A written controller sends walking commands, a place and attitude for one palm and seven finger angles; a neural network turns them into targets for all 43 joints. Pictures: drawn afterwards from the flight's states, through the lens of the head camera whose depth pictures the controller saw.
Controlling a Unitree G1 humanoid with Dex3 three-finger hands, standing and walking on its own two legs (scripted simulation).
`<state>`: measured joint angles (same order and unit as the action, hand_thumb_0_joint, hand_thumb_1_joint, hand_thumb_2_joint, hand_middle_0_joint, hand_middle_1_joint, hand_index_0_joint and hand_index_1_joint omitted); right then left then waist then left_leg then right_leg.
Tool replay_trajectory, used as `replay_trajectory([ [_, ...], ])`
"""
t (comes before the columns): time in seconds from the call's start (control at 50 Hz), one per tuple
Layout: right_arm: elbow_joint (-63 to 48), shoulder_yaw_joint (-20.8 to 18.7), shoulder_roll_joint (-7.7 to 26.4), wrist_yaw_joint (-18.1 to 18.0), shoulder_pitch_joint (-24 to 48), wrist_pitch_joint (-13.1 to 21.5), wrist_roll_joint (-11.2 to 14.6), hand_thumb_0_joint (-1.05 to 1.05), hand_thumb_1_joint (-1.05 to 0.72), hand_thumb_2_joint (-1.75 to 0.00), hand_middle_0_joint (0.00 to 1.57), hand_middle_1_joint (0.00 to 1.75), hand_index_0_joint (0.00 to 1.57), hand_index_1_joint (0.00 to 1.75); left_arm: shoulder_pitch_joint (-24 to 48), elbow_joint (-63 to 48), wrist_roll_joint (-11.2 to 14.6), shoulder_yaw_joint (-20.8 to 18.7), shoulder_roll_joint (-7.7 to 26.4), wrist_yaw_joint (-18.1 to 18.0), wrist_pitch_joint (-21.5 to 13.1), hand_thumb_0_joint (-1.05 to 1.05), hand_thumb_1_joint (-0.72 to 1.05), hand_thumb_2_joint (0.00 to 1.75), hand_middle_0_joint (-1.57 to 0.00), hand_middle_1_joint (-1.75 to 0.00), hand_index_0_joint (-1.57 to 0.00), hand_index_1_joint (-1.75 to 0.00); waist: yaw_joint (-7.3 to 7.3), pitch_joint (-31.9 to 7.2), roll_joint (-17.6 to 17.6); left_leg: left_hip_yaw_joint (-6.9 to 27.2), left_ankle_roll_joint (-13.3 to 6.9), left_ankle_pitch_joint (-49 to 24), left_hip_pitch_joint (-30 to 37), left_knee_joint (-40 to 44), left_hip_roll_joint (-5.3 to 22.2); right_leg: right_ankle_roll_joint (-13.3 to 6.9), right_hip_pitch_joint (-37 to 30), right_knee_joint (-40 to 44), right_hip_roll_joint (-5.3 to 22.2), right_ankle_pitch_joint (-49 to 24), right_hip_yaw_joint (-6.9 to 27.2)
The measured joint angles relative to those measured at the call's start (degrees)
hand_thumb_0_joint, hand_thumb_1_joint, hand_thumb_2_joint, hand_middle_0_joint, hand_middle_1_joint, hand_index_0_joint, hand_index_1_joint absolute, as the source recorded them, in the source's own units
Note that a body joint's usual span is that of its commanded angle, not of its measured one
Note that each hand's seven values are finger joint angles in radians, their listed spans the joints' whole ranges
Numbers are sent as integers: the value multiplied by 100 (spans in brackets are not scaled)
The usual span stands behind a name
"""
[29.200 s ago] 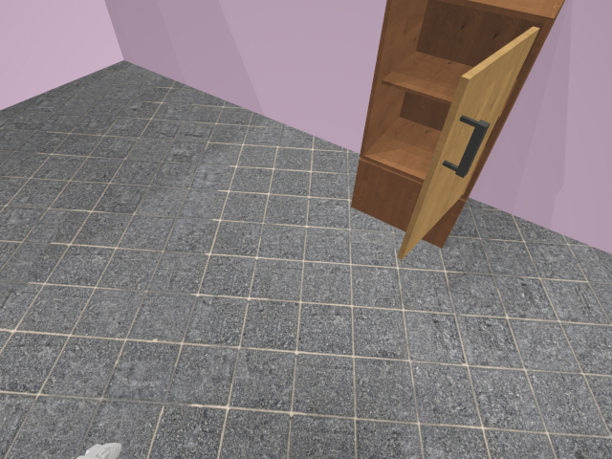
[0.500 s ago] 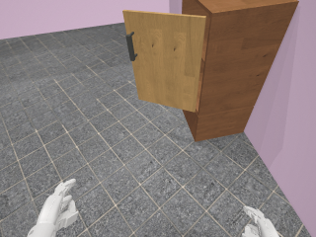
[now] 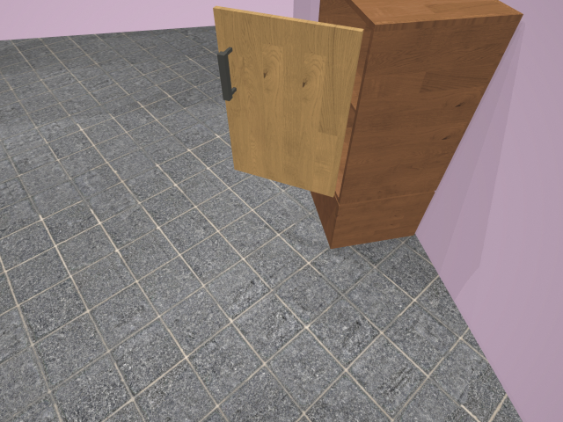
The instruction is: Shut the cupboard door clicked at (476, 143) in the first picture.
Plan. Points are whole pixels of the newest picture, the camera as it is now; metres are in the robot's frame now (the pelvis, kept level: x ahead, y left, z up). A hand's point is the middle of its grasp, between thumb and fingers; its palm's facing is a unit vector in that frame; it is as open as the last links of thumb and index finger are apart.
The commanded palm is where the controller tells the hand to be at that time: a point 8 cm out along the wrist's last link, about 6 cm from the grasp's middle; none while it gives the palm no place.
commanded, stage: let the arm hang, fingers relaxed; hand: left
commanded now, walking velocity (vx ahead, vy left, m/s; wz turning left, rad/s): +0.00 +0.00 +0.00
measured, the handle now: (228, 74) +1.04 +0.22 -0.03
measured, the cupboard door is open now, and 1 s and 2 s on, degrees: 57 57 57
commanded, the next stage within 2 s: look to check the result in 0.44 s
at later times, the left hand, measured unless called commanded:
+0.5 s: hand out of the picture +0.00 +0.16 -0.18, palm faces +0.01 -0.99 -0.15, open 7.3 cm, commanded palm none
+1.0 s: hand out of the picture +0.02 +0.19 -0.17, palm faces +0.01 -0.98 -0.22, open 7.3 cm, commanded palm none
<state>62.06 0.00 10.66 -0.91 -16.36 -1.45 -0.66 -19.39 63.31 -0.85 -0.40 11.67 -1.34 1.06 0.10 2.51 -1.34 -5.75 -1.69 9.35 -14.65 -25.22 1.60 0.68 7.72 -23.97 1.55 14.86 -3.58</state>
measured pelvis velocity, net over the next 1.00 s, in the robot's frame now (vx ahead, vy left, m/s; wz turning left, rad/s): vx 0.02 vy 0.00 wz -0.02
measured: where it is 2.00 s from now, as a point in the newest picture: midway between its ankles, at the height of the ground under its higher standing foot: outside the picture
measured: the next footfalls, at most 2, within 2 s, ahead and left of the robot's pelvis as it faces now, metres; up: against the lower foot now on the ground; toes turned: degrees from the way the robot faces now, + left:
right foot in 1.98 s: +0.11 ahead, -0.14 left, +0.00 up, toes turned +27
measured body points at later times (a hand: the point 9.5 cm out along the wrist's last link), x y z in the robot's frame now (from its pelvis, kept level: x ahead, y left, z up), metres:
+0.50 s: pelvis +0.01 +0.00 +0.00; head +0.02 +0.01 +0.45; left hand +0.00 +0.21 -0.16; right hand -0.01 -0.22 -0.16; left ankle +0.05 +0.10 -0.74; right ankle -0.02 -0.13 -0.74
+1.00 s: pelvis +0.02 +0.00 +0.00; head +0.03 +0.00 +0.45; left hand +0.02 +0.24 -0.16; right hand +0.04 -0.24 -0.15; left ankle +0.05 +0.10 -0.74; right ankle -0.02 -0.13 -0.74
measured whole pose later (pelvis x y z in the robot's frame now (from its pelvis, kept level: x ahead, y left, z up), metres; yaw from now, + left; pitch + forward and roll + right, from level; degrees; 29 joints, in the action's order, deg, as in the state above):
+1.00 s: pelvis +0.02 +0.00 +0.00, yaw -1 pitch -1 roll +0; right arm 64.2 -0.5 10.7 -1.4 -13.3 0.0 -0.6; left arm -15.8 64.8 -1.0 -0.8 10.6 -1.6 -0.2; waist 0.1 2.4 0.4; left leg -6.8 -1.6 9.8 -11.1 -22.1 1.0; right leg 0.9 4.8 -21.3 2.0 15.1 -2.5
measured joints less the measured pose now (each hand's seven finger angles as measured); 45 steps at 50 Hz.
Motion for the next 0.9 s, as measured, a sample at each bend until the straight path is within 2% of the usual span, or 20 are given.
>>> replay_trajectory([
  [0.2, 190, -1, -172, -17, 42, 44, -8, 1, -92, -90, 20, 30, 20, 30, 176, 86, -8, 21, -197, -48, -61, 0, 91, 90, -20, -30, -20, -30, 8, -157, 76, -92, -11, -28, 167, 146, -40, 24, -70, 5, 42, 16, 88],
  [0.44, 251, -22, -247, -54, -56, 93, -6, 1, -91, -90, 20, 30, 20, 30, 222, 108, -12, 33, -444, -35, -90, 0, 91, 90, -20, -30, -20, -30, 33, -89, 224, -108, -13, -24, 172, 208, -47, 31, -78, 86, 46, 3, 104],
  [0.68, 258, -32, -246, -67, 11, 114, 3, 1, -91, -90, 20, 30, 20, 30, 143, 200, -12, -25, -320, -61, -98, 0, 91, 90, -20, -30, -20, -30, 16, -3, 179, -116, -11, 31, 226, 215, -47, 37, -156, 155, 44, 21, 114],
  [0.9, 224, -48, -86, -55, 210, 134, 9, 1, -91, -90, 20, 30, 20, 30, 256, 180, -19, -47, -163, -48, -115, 0, 91, 90, -20, -30, -20, -30, -3, -11, 151, -118, -2, 47, 314, 273, -58, 35, -247, 220, 49, 35, 115],
])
